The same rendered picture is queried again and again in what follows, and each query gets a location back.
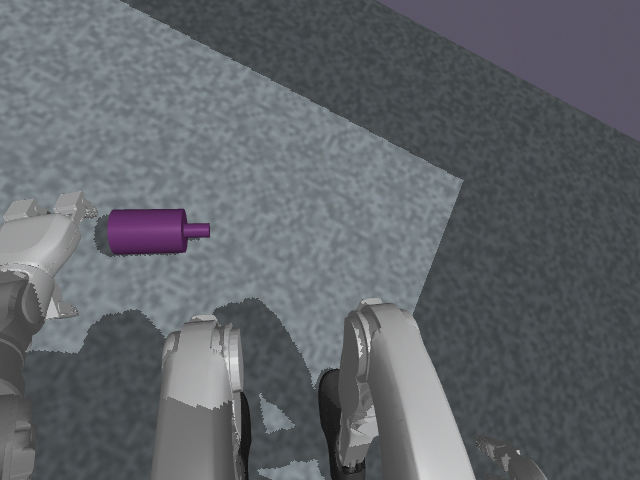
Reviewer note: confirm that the left robot arm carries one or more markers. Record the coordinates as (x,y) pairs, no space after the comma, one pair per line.
(25,295)

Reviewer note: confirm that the bottle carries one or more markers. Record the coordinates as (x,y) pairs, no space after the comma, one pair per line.
(149,231)

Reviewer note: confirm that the left robot hand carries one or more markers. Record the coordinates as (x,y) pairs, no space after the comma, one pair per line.
(33,236)

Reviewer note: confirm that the right robot foot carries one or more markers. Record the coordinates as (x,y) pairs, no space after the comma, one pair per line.
(330,413)

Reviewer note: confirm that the right robot hand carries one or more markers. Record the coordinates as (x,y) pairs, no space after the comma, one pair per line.
(508,458)

